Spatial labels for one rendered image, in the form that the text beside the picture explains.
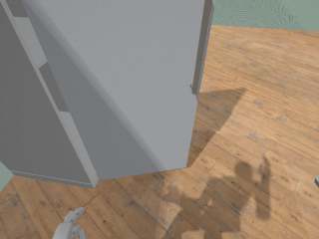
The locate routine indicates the fridge door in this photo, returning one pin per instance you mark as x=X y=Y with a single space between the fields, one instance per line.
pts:
x=124 y=69

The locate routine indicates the handle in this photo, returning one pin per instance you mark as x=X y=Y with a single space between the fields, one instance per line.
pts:
x=201 y=45

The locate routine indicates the left robot hand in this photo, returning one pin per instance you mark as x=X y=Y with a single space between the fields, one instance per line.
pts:
x=66 y=230

